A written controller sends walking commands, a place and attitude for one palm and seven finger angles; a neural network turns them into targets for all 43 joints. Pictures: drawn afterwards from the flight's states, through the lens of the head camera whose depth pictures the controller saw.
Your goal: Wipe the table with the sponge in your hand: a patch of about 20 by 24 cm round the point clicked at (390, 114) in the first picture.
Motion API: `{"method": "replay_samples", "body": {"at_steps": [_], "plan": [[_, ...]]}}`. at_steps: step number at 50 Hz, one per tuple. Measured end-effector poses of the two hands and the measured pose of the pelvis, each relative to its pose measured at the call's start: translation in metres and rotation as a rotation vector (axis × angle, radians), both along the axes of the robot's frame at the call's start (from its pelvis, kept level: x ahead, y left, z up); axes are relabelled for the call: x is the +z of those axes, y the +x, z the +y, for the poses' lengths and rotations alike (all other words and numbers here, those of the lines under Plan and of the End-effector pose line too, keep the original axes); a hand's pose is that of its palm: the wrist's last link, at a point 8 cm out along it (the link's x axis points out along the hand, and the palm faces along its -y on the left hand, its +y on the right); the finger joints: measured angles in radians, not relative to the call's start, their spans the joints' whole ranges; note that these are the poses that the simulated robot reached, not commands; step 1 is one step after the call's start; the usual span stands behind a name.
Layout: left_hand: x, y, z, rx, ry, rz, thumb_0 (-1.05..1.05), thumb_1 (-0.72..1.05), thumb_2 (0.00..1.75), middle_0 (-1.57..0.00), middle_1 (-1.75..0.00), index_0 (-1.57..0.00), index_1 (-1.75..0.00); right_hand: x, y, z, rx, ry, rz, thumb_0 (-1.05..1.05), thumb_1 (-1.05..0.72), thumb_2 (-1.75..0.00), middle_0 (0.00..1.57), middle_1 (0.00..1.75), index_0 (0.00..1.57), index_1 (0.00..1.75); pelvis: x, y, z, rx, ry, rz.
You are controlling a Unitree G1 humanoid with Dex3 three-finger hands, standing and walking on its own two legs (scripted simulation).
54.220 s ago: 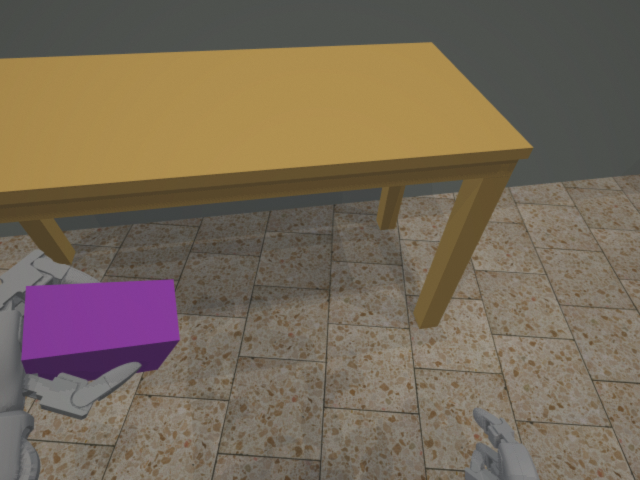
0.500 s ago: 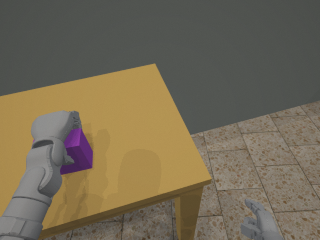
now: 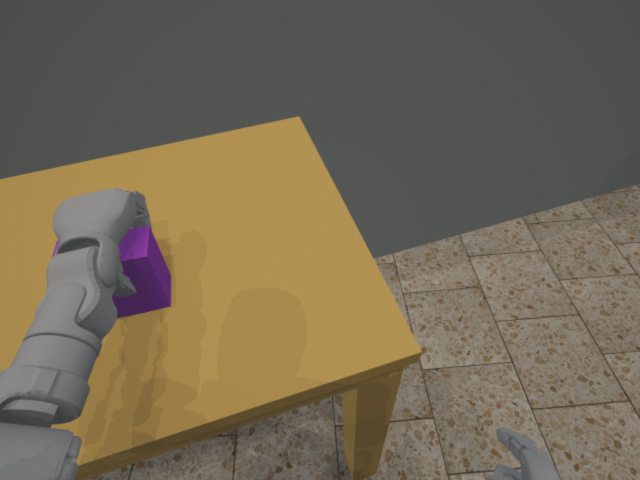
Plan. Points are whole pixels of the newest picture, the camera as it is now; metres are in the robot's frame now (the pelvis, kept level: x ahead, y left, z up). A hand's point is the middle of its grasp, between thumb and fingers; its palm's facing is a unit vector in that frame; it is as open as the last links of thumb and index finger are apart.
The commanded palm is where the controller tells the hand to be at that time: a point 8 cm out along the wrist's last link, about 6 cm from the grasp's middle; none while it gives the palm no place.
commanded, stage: wipe forward along the first lane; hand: left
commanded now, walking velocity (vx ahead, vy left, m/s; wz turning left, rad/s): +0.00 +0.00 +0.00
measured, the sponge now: (121, 283) +0.35 +0.32 +0.04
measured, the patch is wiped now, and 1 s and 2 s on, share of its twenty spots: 0.45 0.45 0.55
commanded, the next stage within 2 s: slide across to the middle lane in 0.54 s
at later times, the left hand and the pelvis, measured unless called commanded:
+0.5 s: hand (115, 221) +0.41 +0.33 +0.10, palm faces -0.11 +0.00 -0.99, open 10.0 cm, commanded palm +0.40 +0.32 +0.15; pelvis +0.01 +0.01 +0.00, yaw +0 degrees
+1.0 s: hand (137, 206) +0.44 +0.30 +0.11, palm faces -0.04 -0.01 -1.00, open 10.0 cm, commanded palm +0.42 +0.29 +0.17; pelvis +0.02 +0.02 +0.00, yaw +0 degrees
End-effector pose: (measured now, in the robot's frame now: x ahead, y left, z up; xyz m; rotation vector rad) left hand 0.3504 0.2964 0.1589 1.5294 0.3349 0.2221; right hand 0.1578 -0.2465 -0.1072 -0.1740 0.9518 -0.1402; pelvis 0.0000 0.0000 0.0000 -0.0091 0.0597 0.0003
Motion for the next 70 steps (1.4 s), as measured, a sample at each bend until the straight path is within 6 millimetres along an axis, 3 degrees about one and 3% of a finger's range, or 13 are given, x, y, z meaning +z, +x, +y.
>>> {"method": "replay_samples", "body": {"at_steps": [14, 33, 43, 49, 59, 70], "plan": [[0.000, 0.025, 0.015, -0.010, 0.007, 0.021, 0.00, -0.60, 1.04, -0.82, -1.41, -0.84, -1.42, -0.008, -0.022, -0.005, -0.044, -0.017, 0.084, 0.01, -0.91, -0.90, 0.20, 0.30, 0.20, 0.30, 0.000, 0.006, 0.007, -0.003, -0.005, 0.033], [0.000, 0.057, 0.031, -0.008, 0.016, 0.045, 0.00, -0.61, 1.04, -0.82, -1.41, -0.84, -1.43, -0.009, -0.031, -0.003, -0.070, -0.031, 0.142, 0.01, -0.91, -0.90, 0.20, 0.30, 0.21, 0.30, -0.001, 0.014, 0.014, -0.003, -0.010, 0.074], [0.005, 0.068, 0.019, -0.063, 0.048, 0.009, 0.00, -0.60, 1.04, -0.81, -1.42, -0.82, -1.43, -0.012, -0.037, 0.000, -0.092, -0.032, 0.166, 0.01, -0.91, -0.90, 0.20, 0.30, 0.21, 0.30, -0.001, 0.017, 0.020, -0.003, -0.015, 0.079], [0.003, 0.070, 0.005, -0.069, 0.016, -0.025, 0.00, -0.58, 1.03, -0.80, -1.43, -0.81, -1.44, -0.012, -0.027, 0.009, -0.081, -0.012, 0.152, 0.01, -0.91, -0.90, 0.20, 0.30, 0.20, 0.30, 0.000, 0.020, 0.023, -0.001, -0.012, 0.067], [0.004, 0.074, -0.014, -0.042, 0.015, -0.038, 0.00, -0.57, 1.02, -0.79, -1.42, -0.81, -1.43, -0.007, 0.006, 0.025, -0.031, 0.026, 0.075, 0.01, -0.91, -0.90, 0.20, 0.30, 0.21, 0.30, 0.001, 0.023, 0.023, 0.002, -0.009, 0.059], [0.004, 0.080, -0.040, -0.054, 0.013, -0.023, 0.00, -0.57, 1.02, -0.79, -1.42, -0.81, -1.43, -0.005, 0.024, 0.023, 0.001, 0.025, 0.052, 0.01, -0.91, -0.90, 0.20, 0.30, 0.21, 0.30, 0.000, 0.025, 0.017, 0.018, -0.007, 0.057]]}}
